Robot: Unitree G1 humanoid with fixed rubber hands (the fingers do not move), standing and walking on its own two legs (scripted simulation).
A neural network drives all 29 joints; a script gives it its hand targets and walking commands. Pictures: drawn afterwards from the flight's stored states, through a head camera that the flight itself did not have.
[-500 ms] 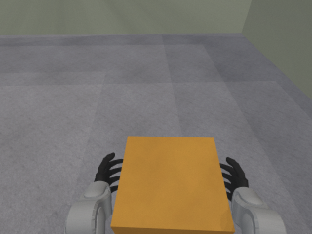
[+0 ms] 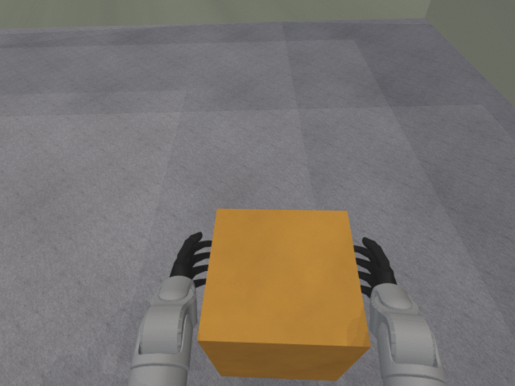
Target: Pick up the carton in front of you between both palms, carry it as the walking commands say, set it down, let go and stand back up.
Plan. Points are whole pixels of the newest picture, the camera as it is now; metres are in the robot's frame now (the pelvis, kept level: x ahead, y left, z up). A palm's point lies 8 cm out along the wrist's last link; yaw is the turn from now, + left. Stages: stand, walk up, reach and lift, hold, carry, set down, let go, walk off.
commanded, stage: carry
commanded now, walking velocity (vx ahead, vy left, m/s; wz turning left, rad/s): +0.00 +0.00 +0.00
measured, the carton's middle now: (279, 299) +0.29 +0.00 -0.05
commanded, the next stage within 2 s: hold in 1.96 s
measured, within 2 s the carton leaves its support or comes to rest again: neither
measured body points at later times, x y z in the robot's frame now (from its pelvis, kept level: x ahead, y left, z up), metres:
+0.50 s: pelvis +0.00 +0.00 +0.00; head +0.00 +0.00 +0.45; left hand +0.30 +0.14 +0.02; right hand +0.29 -0.16 +0.02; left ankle -0.07 +0.10 -0.74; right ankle +0.00 -0.11 -0.74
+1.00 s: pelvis -0.03 +0.00 +0.00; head -0.05 +0.00 +0.45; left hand +0.27 +0.14 +0.03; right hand +0.26 -0.17 +0.03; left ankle -0.07 +0.10 -0.74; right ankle +0.00 -0.11 -0.74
